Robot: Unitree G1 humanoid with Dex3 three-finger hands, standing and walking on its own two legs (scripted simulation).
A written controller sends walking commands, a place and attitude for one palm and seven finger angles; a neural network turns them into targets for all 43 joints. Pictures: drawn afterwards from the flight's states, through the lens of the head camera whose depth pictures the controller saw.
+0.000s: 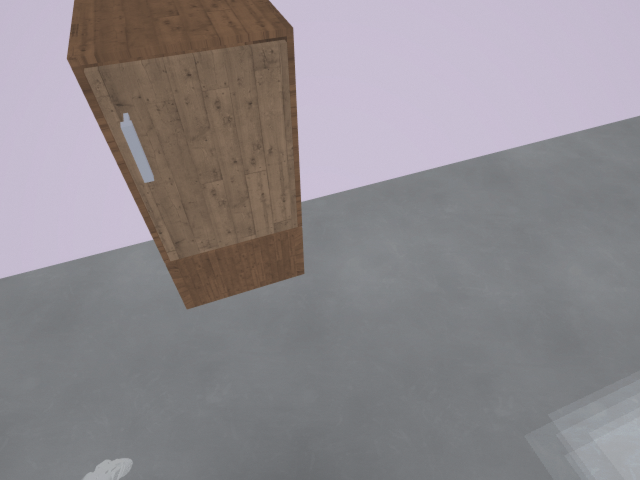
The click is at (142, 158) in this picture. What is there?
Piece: cupboard door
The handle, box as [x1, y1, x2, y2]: [120, 113, 153, 182]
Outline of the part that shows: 123,113 124,121 120,122 121,129 144,182 153,180 153,175 132,123 129,119 128,114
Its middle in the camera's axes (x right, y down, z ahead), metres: -0.42 -0.20 +0.87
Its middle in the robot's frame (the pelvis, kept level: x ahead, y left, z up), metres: +0.77 +0.46 -0.04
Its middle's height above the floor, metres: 0.73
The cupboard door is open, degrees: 0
